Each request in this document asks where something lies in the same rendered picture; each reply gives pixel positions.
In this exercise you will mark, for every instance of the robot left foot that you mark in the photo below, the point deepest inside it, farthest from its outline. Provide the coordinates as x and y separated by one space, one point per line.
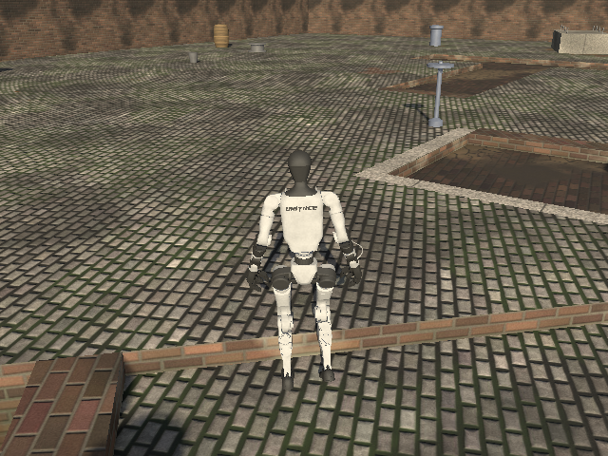
287 382

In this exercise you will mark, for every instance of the left robot hand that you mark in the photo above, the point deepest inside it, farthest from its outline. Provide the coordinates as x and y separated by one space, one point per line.
253 276

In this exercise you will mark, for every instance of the left robot upper arm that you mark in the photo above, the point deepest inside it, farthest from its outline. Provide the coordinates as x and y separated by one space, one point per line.
267 218

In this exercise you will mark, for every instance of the right robot upper arm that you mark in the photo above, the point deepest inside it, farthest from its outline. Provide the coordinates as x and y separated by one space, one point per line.
331 200

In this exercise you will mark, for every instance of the right robot hand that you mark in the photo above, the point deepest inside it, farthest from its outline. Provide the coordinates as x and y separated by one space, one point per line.
356 272

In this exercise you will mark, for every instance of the humanoid robot head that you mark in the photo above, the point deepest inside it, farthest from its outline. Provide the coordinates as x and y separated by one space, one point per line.
299 163

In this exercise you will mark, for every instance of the robot right forearm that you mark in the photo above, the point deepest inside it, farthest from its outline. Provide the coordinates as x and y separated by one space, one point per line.
349 252

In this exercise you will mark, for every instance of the robot left forearm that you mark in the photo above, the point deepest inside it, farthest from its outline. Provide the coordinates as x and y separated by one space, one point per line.
256 256

